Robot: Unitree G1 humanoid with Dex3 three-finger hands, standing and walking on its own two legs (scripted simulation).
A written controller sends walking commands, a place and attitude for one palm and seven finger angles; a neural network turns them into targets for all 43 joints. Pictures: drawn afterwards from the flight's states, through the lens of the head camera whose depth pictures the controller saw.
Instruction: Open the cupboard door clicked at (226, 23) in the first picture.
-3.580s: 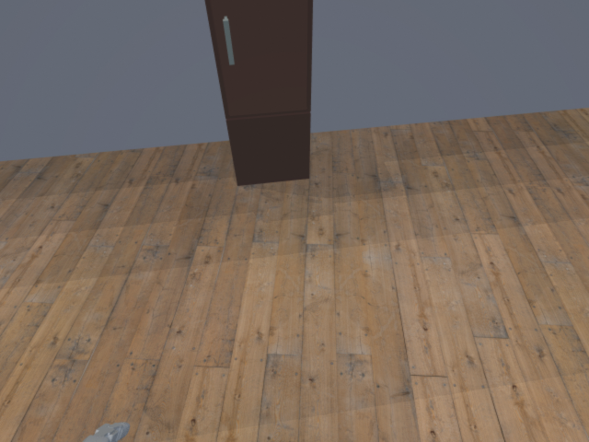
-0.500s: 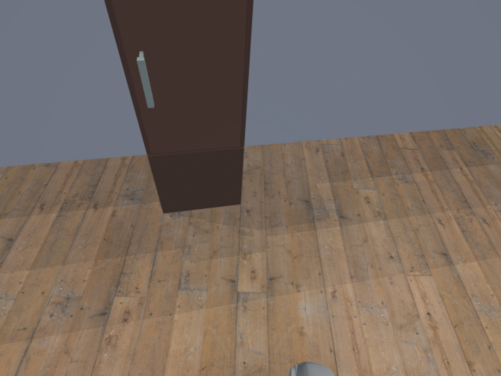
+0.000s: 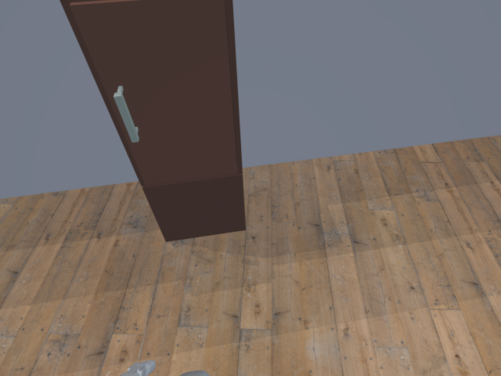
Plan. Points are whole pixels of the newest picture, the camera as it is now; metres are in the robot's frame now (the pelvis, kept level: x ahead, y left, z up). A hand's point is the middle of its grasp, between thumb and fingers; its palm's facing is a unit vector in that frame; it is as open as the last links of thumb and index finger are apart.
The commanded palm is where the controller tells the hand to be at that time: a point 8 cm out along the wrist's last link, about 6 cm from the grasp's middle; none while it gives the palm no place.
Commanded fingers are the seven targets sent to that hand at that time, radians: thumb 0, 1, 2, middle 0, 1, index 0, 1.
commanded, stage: turn to face it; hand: left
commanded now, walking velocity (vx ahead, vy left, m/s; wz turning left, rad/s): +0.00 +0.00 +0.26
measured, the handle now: (128, 114) +0.77 +0.37 -0.02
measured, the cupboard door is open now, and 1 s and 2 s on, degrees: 0 0 0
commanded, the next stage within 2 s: take the last steps up to it in 0.12 s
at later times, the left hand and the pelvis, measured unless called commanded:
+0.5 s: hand out of the picture -0.01 +0.22 -0.16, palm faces +0.14 -0.97 -0.21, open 7.4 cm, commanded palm none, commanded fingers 0.00 0.90 0.90 -0.20 -0.30 -0.20 -0.30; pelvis +0.03 +0.03 +0.01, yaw +6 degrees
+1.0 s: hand out of the picture +0.05 +0.13 -0.15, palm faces +0.27 -0.95 -0.14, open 7.4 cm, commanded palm none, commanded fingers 0.00 0.90 0.90 -0.20 -0.30 -0.20 -0.30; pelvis +0.15 +0.01 +0.01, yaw +10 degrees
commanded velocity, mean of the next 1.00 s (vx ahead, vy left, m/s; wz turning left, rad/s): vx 0.23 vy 0.02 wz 0.12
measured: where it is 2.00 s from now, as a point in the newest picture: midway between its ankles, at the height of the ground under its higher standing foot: outside the picture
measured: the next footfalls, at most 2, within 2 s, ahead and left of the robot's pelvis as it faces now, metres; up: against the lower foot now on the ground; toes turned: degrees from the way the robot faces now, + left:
left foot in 0.16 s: +0.05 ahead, +0.13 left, +0.00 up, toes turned +11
right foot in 0.64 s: +0.14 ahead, -0.09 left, +0.00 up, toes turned +0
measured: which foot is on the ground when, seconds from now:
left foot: up 0.00-0.14, down 0.16-0.64, up 0.66-1.00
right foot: down 0.00-0.18, up 0.20-0.62, down 0.64-1.00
